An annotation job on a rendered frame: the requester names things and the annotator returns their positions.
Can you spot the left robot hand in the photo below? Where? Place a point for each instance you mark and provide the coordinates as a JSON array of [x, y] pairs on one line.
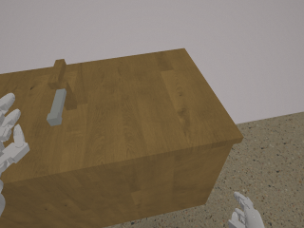
[[14, 152]]

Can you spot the tap lever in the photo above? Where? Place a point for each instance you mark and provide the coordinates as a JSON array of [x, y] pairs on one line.
[[55, 115]]

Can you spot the counter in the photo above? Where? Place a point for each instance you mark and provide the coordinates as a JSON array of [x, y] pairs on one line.
[[141, 136]]

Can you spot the right robot hand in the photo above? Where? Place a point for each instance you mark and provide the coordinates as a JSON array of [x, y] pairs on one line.
[[250, 218]]

